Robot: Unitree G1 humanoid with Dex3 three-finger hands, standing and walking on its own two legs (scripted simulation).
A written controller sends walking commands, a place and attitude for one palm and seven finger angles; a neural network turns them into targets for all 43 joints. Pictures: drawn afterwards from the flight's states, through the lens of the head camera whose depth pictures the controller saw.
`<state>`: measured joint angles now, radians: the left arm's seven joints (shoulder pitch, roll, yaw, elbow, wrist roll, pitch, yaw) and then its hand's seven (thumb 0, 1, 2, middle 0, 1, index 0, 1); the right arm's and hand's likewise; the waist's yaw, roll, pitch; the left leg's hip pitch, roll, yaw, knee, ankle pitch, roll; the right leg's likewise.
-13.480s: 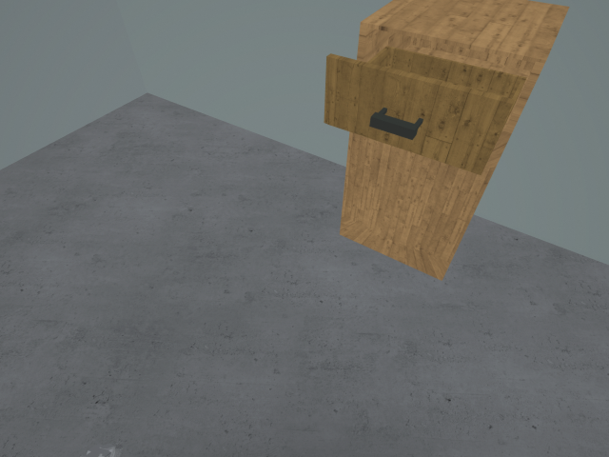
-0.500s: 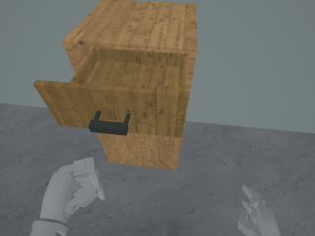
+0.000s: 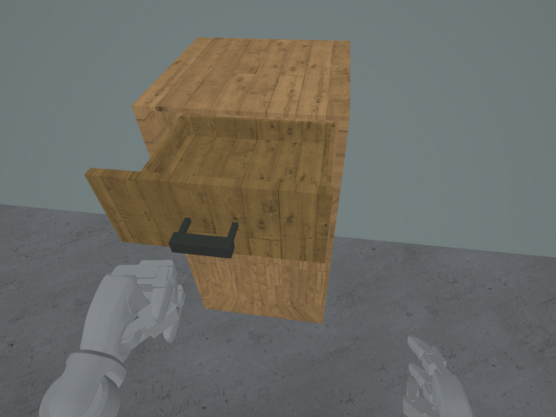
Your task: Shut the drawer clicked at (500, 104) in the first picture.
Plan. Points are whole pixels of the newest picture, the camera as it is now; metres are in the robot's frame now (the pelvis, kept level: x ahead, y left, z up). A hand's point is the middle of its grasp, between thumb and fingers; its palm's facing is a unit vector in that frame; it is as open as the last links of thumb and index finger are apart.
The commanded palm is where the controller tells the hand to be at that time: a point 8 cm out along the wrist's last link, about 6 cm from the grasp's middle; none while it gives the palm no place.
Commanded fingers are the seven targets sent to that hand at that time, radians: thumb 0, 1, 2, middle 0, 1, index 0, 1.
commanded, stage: raise the hand and make a fist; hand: left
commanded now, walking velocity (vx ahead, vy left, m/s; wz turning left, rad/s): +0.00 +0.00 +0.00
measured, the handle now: (206, 235) +0.40 +0.17 +0.03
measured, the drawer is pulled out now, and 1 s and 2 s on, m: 0.23 0.23 0.23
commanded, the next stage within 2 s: bring the fist close to the handle in 0.26 s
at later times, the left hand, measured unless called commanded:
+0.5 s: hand (175, 312) +0.21 +0.14 +0.12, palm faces -0.03 -1.00 -0.08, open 3.2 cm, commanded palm +0.19 +0.19 +0.12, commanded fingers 0.00 0.90 0.90 -1.40 -1.60 -1.40 -1.60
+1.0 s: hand (197, 296) +0.26 +0.14 +0.07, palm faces -0.06 -1.00 -0.05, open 3.2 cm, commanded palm +0.24 +0.19 +0.07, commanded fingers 0.00 0.90 0.90 -1.40 -1.60 -1.40 -1.60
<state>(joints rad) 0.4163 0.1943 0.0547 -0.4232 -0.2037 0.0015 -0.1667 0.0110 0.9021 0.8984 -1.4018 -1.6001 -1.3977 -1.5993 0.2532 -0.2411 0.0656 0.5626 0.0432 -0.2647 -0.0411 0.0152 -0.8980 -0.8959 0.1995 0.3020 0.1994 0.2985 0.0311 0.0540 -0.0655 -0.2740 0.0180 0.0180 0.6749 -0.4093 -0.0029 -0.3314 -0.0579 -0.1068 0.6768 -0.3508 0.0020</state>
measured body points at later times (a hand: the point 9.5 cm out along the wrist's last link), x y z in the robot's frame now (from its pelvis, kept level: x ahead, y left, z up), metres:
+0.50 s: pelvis -0.01 -0.01 +0.00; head -0.03 -0.03 +0.45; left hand +0.20 +0.19 +0.13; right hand +0.18 -0.23 -0.06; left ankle -0.03 +0.12 -0.72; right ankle +0.00 -0.12 -0.72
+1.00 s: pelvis -0.01 +0.00 +0.00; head +0.01 -0.02 +0.44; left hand +0.26 +0.19 +0.08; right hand +0.14 -0.24 -0.09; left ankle -0.03 +0.12 -0.72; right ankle +0.00 -0.12 -0.72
